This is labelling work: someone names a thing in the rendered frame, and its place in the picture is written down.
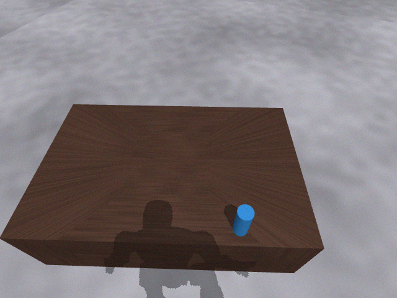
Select can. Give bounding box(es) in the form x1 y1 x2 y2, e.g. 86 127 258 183
233 204 255 237

